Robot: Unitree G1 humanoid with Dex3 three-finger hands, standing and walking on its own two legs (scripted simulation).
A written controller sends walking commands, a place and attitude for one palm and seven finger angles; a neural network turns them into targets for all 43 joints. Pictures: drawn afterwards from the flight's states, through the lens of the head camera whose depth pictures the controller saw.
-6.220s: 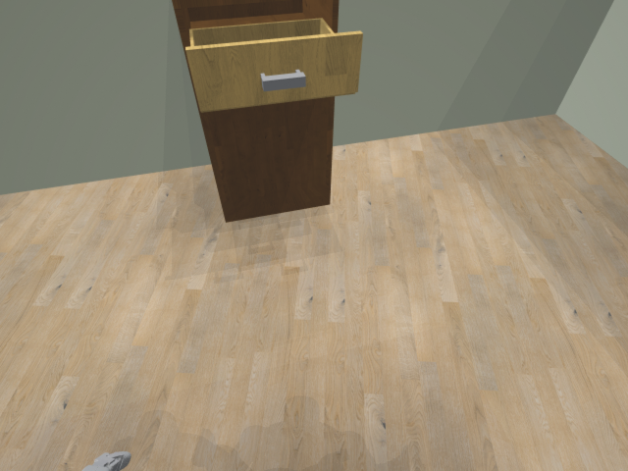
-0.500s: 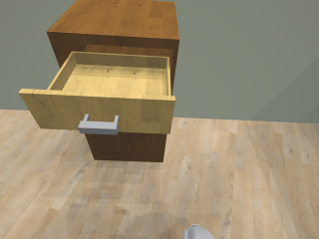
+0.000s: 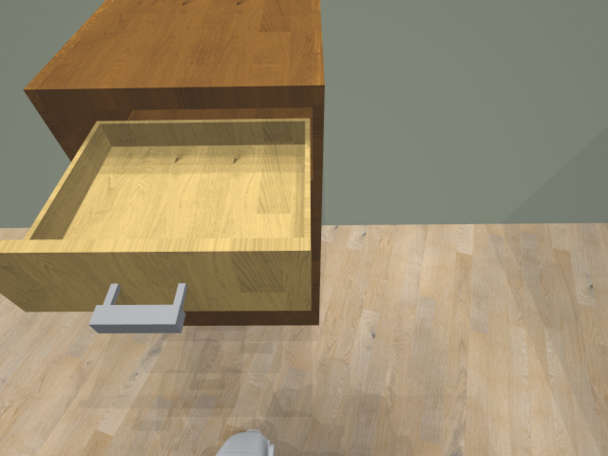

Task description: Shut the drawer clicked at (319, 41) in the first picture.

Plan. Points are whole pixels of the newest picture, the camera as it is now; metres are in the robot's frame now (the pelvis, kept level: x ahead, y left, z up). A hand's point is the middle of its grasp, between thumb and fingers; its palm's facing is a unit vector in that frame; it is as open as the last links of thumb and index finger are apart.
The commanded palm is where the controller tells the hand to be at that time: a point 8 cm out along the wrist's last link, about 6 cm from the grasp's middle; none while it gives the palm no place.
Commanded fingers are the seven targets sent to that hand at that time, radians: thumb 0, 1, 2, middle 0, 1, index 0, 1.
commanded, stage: come to a stop and stand still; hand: left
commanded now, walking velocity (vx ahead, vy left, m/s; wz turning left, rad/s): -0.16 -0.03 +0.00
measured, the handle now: (143, 304) +0.29 +0.24 +0.03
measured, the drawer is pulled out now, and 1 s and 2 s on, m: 0.30 0.30 0.30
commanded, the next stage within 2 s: look again from close up in 1.44 s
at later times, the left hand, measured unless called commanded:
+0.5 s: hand out of the picture -0.03 +0.22 -0.17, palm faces +0.00 -0.98 -0.21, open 7.4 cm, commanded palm none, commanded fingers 0.00 0.90 0.90 -0.20 -0.30 -0.20 -0.30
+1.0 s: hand out of the picture -0.13 +0.14 -0.15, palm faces +0.10 -0.97 -0.21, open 7.4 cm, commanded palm none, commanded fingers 0.00 0.90 0.90 -0.20 -0.30 -0.20 -0.30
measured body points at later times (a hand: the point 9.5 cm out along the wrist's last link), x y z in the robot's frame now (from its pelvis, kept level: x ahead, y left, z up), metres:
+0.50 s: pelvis -0.05 +0.03 +0.01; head -0.03 +0.04 +0.46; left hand -0.03 +0.27 -0.15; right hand +0.00 -0.21 -0.13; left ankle +0.03 +0.14 -0.73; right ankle -0.12 -0.13 -0.68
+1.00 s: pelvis -0.06 -0.01 +0.02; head -0.05 -0.04 +0.46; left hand -0.13 +0.19 -0.13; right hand -0.08 -0.25 -0.16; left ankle -0.06 +0.14 -0.68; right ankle -0.12 -0.11 -0.73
